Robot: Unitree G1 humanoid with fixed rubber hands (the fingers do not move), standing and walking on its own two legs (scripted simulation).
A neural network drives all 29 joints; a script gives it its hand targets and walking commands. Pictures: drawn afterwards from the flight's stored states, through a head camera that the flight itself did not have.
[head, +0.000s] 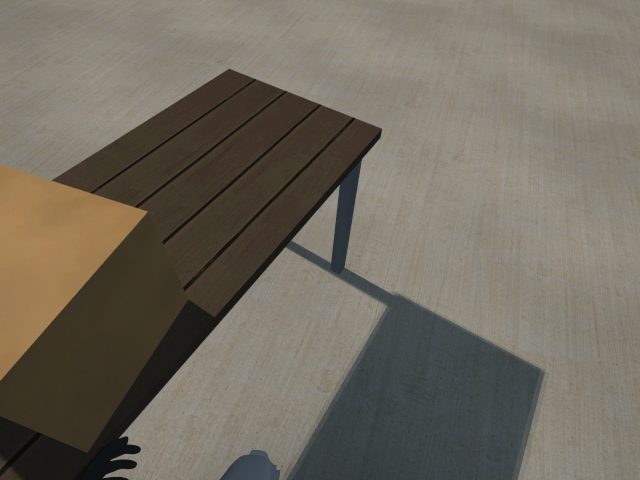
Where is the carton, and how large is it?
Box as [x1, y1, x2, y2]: [0, 164, 187, 452]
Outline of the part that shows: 0,164 0,415 87,452 187,300 187,297 147,211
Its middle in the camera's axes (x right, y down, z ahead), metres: -0.40 +0.09 +0.53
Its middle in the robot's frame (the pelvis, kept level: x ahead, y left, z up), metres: +0.34 +0.41 -0.02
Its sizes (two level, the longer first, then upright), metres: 0.275 0.254 0.227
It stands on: a table, 0.63 m high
